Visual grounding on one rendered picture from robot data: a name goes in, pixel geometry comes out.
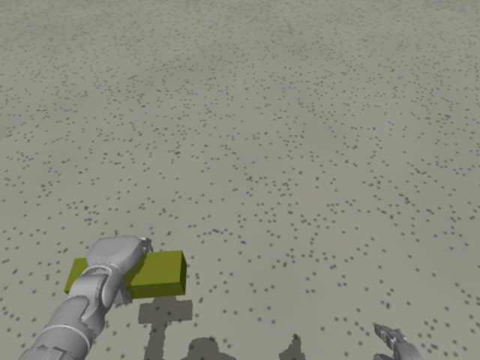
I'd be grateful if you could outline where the left robot arm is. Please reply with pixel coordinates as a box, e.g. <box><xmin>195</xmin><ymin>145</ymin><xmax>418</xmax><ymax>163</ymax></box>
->
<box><xmin>18</xmin><ymin>262</ymin><xmax>122</xmax><ymax>360</ymax></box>

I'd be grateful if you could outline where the right robot hand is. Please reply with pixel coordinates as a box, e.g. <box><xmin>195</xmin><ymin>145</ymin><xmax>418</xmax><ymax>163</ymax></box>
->
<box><xmin>373</xmin><ymin>324</ymin><xmax>423</xmax><ymax>360</ymax></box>

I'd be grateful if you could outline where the carton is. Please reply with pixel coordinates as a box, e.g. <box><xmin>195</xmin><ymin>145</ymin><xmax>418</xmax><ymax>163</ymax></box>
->
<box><xmin>64</xmin><ymin>250</ymin><xmax>187</xmax><ymax>299</ymax></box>

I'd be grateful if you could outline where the left robot hand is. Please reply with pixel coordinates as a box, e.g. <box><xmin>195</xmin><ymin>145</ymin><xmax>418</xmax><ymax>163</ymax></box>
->
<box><xmin>86</xmin><ymin>235</ymin><xmax>154</xmax><ymax>304</ymax></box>

